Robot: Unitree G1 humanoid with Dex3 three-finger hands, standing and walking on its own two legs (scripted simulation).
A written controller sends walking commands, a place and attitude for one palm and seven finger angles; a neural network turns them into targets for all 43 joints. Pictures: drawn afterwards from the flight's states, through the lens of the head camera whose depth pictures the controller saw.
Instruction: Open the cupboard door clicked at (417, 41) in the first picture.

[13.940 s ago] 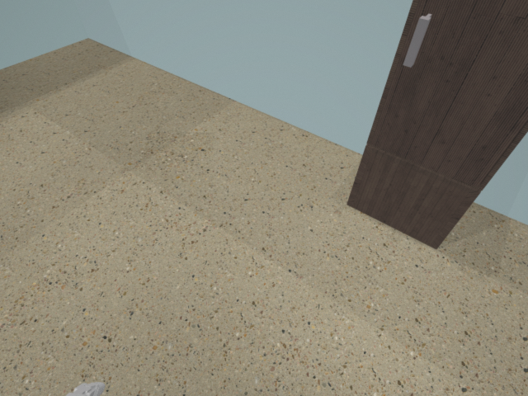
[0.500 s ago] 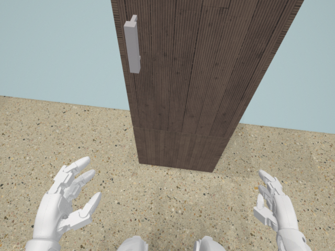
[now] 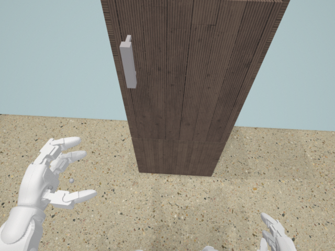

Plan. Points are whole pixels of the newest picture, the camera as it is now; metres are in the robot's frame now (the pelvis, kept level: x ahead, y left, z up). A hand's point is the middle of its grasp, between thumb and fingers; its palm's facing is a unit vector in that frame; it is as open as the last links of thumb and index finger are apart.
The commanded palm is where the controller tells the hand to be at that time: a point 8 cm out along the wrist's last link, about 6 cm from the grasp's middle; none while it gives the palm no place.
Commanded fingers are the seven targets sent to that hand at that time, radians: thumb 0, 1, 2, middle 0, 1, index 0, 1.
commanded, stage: raise the hand with hooked fingers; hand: left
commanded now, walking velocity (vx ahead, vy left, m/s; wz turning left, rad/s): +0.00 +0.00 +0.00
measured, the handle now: (130, 62) +0.58 +0.15 +0.12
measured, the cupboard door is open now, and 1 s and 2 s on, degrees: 0 0 0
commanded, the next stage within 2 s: move the hooked fingers beside the handle in 1.10 s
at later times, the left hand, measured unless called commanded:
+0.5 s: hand (46, 142) +0.29 +0.26 +0.14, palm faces +0.06 -1.00 -0.07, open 13.9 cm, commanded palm +0.26 +0.31 +0.14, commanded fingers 0.00 -0.50 0.30 -0.30 -1.20 -0.30 -1.20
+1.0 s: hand (50, 134) +0.30 +0.25 +0.15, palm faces +0.06 -1.00 -0.04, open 14.0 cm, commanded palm +0.27 +0.30 +0.15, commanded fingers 0.00 -0.50 0.30 -0.30 -1.20 -0.30 -1.20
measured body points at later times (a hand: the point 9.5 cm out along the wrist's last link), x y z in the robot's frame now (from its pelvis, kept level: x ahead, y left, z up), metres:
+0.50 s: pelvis +0.01 -0.01 +0.02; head +0.03 -0.02 +0.47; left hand +0.28 +0.31 +0.14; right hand +0.19 -0.23 -0.06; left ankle -0.01 +0.09 -0.70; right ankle +0.05 -0.12 -0.70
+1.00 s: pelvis +0.01 -0.02 +0.03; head +0.02 -0.03 +0.48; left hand +0.29 +0.31 +0.15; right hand +0.16 -0.26 -0.05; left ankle -0.01 +0.09 -0.70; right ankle +0.05 -0.12 -0.70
